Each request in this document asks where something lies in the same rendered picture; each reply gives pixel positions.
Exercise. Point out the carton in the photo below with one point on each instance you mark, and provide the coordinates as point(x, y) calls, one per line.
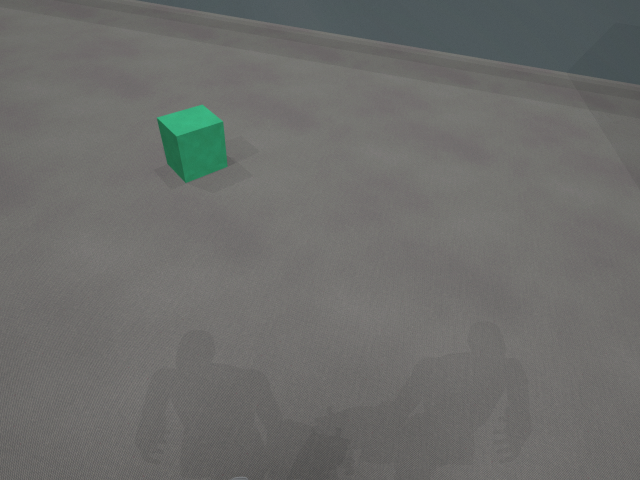
point(194, 142)

